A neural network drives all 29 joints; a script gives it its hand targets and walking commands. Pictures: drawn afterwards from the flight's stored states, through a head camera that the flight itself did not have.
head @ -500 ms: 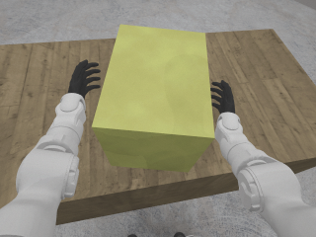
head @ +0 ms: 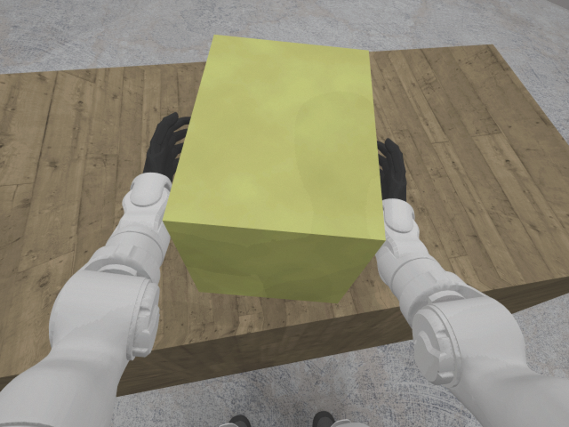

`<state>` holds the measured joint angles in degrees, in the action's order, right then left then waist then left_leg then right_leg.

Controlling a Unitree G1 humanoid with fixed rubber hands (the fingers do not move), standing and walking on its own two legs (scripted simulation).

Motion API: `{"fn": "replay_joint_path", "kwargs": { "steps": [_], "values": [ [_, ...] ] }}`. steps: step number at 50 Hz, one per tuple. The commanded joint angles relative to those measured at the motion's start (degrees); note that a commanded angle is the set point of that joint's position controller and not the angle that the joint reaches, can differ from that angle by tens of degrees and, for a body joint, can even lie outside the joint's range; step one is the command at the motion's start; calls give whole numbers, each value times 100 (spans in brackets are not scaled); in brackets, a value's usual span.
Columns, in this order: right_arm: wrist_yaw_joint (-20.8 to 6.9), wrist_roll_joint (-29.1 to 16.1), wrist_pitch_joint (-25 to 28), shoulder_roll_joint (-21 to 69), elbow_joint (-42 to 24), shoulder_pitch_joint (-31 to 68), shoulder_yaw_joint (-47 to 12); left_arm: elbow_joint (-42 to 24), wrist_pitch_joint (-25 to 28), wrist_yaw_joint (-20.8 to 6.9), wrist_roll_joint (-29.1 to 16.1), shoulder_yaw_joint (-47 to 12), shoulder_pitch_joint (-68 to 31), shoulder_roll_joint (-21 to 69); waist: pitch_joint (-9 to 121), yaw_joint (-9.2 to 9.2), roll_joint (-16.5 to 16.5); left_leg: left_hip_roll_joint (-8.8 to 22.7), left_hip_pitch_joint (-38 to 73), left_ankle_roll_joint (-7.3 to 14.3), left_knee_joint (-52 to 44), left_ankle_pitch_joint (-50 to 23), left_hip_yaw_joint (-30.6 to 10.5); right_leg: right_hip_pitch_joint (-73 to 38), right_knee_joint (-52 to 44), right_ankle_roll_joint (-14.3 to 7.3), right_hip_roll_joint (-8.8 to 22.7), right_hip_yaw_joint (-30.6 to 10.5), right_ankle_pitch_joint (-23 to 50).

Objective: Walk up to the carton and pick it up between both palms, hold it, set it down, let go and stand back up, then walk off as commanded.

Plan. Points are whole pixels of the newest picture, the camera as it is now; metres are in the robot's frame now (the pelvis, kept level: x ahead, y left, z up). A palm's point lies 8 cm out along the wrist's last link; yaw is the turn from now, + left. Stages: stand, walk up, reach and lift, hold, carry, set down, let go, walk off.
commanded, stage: reach and lift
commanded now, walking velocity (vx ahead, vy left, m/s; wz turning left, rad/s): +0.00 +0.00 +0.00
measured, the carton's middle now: (279, 177) +0.47 -0.02 +0.00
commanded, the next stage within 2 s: none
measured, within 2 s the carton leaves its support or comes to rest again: neither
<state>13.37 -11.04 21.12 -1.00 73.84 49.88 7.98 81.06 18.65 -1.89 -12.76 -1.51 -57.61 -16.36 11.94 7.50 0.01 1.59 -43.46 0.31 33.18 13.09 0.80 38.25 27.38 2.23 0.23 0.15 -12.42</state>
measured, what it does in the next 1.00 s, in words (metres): stands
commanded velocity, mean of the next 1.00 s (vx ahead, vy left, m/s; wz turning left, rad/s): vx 0.00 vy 0.00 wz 0.00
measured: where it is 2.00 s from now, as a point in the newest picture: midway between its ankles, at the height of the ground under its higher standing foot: outside the picture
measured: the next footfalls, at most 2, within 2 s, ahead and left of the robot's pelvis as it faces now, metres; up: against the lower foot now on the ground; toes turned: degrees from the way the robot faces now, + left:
none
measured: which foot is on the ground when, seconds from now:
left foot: down 0.00-1.00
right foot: down 0.00-1.00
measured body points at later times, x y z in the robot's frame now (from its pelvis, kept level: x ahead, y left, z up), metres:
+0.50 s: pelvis +0.00 +0.00 +0.00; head +0.11 +0.03 +0.44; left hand +0.48 +0.15 +0.04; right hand +0.42 -0.18 +0.04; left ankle +0.01 +0.10 -0.72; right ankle -0.02 -0.15 -0.72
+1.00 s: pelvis -0.01 +0.00 +0.00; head +0.11 +0.02 +0.44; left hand +0.48 +0.15 +0.04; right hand +0.42 -0.18 +0.04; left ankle +0.01 +0.10 -0.72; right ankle -0.02 -0.15 -0.72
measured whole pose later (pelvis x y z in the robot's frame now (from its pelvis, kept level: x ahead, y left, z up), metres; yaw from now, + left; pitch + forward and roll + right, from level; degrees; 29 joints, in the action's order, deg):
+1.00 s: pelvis -0.01 +0.00 +0.00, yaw +0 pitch +19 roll -2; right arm 7.6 19.9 20.3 7.1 62.2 48.9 38.1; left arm 81.3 23.2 -6.4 8.4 21.2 -58.4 -14.9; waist 6.2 7.5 0.0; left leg 1.6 -39.6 0.3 33.2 13.1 0.8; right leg 34.4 27.4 2.2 0.3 0.2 -12.4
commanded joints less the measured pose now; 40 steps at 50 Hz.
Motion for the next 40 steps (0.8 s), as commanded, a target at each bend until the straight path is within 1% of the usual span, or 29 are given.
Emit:
{"fn": "replay_joint_path", "kwargs": {
  "steps": [1,2,3,5,7,8,9,10,11,12,13,14,15,16,17,19,20,22,24,27,28,29,31,33,35,36,38,39,40],
  "values": [
    [-3,1107,72,-425,-1147,2355,681,-471,244,-34,821,264,-3047,-117,3943,303,683,-106,2876,-563,533,-2789,59,-960,55,-176,-226,477,2851],
    [-13,1084,16,-235,-1392,2573,623,-419,266,-111,796,353,-3192,-101,3737,228,515,-105,2831,-490,512,-2645,47,-973,59,-139,-212,382,2576],
    [-16,1212,55,-232,-1392,2447,664,-608,264,-60,900,316,-3156,-12,3987,264,726,-129,2739,-509,516,-2536,77,-1067,28,-200,-213,424,2698],
    [-88,1372,24,-70,-1200,2423,768,-662,308,-79,1089,509,-3228,52,4021,231,799,-103,2975,-563,494,-2902,92,-1034,85,-179,-244,429,2834],
    [-197,1469,63,118,-1392,2462,752,-551,366,-170,1291,719,-3142,202,3771,29,706,-141,3034,-501,492,-2945,121,-1213,78,-204,-185,430,2829],
    [-179,1641,136,171,-1352,2440,963,-570,364,-144,1423,756,-3100,251,3938,125,797,-147,2974,-578,479,-2909,72,-1239,28,-217,-232,448,2831],
    [-184,1764,121,202,-1213,2449,1071,-562,390,-190,1493,950,-3207,199,3757,197,681,-148,2990,-525,466,-2759,124,-1309,25,-218,-196,430,2799],
    [-278,1848,151,421,-1289,2392,1070,-451,440,-273,1617,975,-3108,446,3602,90,674,-148,2907,-507,390,-2678,157,-1419,22,-234,-154,465,2711],
    [-319,2056,184,744,-1186,2460,1217,-449,458,-336,1664,960,-3136,709,3573,238,525,-144,2950,-499,383,-2721,104,-1309,-44,-215,-151,520,2772],
    [-398,2189,280,925,-1068,2227,1197,-470,496,-381,1943,1056,-2946,960,3589,182,724,-128,3121,-531,385,-2855,102,-1317,-32,-213,-169,521,2971],
    [-475,2564,267,1127,-985,2163,1465,-356,496,-452,2290,1396,-2940,1067,3383,214,669,-161,3216,-523,306,-2873,207,-1455,-106,-220,-142,482,3006],
    [-567,2800,323,1464,-1111,2367,1526,-291,579,-501,2319,1422,-3122,1419,3467,95,547,-155,3102,-505,207,-2642,218,-1577,-190,-206,-140,544,2701],
    [-682,3075,425,1938,-1144,2426,1704,-464,609,-554,2473,1264,-3196,2015,3497,230,702,-127,3343,-547,172,-2868,200,-1379,-199,-252,-169,612,2691],
    [-859,3250,436,2417,-952,2342,1709,-128,591,-697,2765,1451,-3098,2457,3091,159,794,-161,3477,-545,126,-2940,213,-1507,-255,-289,-149,643,2702],
    [-1023,3584,454,2976,-1080,2409,1706,12,672,-810,2901,1592,-3114,2839,3118,44,690,-182,3279,-504,41,-2631,242,-1572,-279,-298,-125,618,2481],
    [-1123,3903,507,3293,-1121,2373,1789,114,816,-861,3019,1585,-2988,2996,3138,97,556,-172,3336,-474,47,-2884,293,-1805,-225,-225,-93,677,3117],
    [-1201,4026,474,3323,-1280,2532,1894,290,853,-866,3110,1760,-3098,2960,3162,35,532,-192,3154,-455,-10,-2595,311,-1937,-195,-197,-89,652,2986],
    [-1267,4213,440,3377,-1142,2468,1972,356,883,-867,3130,1767,-3166,3056,3011,104,468,-144,3180,-447,-86,-2624,283,-2015,-268,-214,-109,673,2987],
    [-1316,4293,390,3296,-1146,2244,1974,369,865,-863,3123,1736,-3100,3094,2980,157,613,-157,2989,-421,-159,-2418,285,-2153,-221,-200,-83,651,2939],
    [-1355,4329,263,3395,-1157,2190,1953,542,817,-834,3205,1937,-3021,3036,2857,38,450,-124,2933,-352,-268,-2153,281,-2184,-273,-172,-59,623,2708],
    [-1358,4379,241,3427,-1117,2260,2093,456,791,-817,3201,1937,-3153,3052,2888,123,603,-127,2977,-384,-316,-2088,275,-2136,-270,-187,-84,690,2543],
    [-1354,4350,186,3474,-991,2104,2064,459,785,-802,3184,1863,-3079,3038,2761,74,633,-135,2929,-390,-255,-2200,273,-2108,-261,-208,-53,620,2623],
    [-1344,4390,215,3490,-1067,2116,1988,461,739,-843,3200,1911,-2987,3129,2746,45,558,-85,2868,-361,-249,-2102,241,-2089,-243,-175,-73,665,2543],
    [-1334,4354,185,3567,-1190,2222,1942,535,745,-794,3201,1959,-3025,3069,2951,38,474,-126,2793,-351,-232,-2226,226,-2314,-195,-164,-93,620,2882],
    [-1335,4414,174,3587,-1248,2268,1887,439,743,-782,3099,1889,-3111,3094,3013,32,462,-100,2688,-337,-262,-1955,205,-2296,-190,-140,-66,636,2532],
    [-1348,4231,182,3684,-1049,2151,1839,373,742,-769,3127,1762,-3008,3163,2979,74,635,-133,2870,-375,-204,-2195,223,-2200,-156,-196,-105,681,2664],
    [-1339,4309,154,3562,-1067,2193,1965,461,651,-761,3081,1836,-3168,3128,2832,225,608,-87,3013,-428,-214,-2192,198,-2012,-207,-214,-141,721,2484],
    [-1318,4222,196,3518,-1010,2057,1891,452,636,-779,3069,1699,-2947,3302,2783,252,792,-103,3129,-458,-175,-2371,144,-1873,-261,-239,-139,702,2550],
    [-1307,4264,173,3555,-980,2128,1903,371,649,-777,2933,1630,-3066,3284,2876,176,647,-112,2944,-408,-97,-2214,180,-1814,-283,-253,-143,656,2354]
  ]
}}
